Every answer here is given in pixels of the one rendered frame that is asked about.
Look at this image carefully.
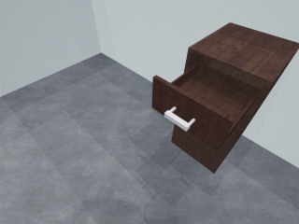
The drawer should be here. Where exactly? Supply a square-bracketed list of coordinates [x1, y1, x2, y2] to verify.
[151, 62, 262, 151]

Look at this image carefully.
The cabinet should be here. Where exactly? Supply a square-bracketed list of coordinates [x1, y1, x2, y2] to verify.
[171, 22, 299, 174]

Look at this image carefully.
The handle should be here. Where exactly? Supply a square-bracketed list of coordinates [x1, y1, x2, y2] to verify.
[164, 106, 195, 132]

